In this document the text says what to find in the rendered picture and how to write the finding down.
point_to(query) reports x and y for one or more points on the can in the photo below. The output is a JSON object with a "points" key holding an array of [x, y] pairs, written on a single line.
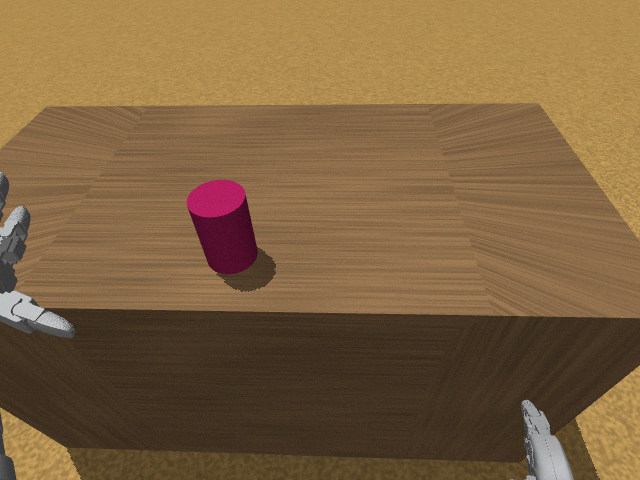
{"points": [[220, 214]]}

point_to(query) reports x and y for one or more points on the left robot hand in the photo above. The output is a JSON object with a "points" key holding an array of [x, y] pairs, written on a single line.
{"points": [[17, 309]]}

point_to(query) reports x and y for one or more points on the left robot arm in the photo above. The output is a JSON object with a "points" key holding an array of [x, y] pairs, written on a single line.
{"points": [[7, 470]]}

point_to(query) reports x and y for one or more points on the right robot hand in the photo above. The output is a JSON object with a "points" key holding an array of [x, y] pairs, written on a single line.
{"points": [[546, 459]]}

